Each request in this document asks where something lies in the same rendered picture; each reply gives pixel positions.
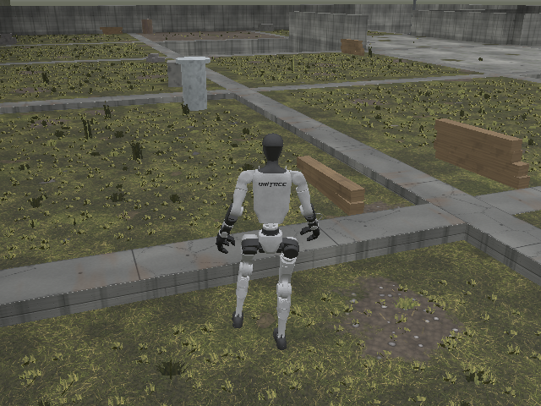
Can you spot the right robot thigh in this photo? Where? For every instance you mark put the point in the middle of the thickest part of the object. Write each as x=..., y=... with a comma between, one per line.
x=289, y=253

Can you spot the robot thigh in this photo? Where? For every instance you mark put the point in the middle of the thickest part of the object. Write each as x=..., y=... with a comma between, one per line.
x=249, y=247
x=289, y=253

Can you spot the robot left hand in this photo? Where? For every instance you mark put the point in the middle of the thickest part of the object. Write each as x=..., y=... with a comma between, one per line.
x=220, y=241

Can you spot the robot left upper arm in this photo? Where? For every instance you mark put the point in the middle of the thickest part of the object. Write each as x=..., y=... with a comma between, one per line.
x=245, y=177

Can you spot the robot right upper arm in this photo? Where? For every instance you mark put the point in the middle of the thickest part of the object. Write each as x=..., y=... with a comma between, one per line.
x=303, y=192

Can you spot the robot right forearm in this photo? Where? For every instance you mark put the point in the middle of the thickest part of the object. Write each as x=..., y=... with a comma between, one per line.
x=312, y=220

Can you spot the robot left forearm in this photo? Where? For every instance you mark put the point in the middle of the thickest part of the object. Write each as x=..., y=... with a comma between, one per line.
x=228, y=223

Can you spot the robot right hand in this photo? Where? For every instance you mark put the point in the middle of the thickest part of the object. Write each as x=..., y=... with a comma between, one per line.
x=315, y=234

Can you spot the left robot thigh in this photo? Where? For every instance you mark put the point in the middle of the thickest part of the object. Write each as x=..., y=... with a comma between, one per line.
x=249, y=247

